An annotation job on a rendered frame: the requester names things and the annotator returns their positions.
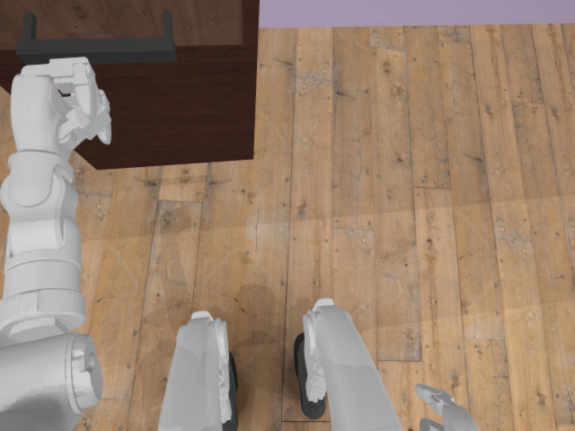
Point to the left robot hand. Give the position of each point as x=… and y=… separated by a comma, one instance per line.
x=38, y=110

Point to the robot right foot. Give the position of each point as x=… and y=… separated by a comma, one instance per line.
x=312, y=409

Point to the handle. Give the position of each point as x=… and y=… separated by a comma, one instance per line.
x=98, y=51

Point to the robot left forearm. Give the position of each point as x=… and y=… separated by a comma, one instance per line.
x=43, y=252

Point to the cabinet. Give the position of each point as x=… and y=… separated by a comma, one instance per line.
x=200, y=109

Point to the robot left upper arm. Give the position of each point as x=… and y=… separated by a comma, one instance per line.
x=46, y=384

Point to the left robot shin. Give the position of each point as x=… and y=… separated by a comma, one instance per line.
x=225, y=403

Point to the drawer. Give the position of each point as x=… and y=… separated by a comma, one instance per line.
x=194, y=22

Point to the right robot hand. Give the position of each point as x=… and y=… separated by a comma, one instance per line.
x=455, y=418

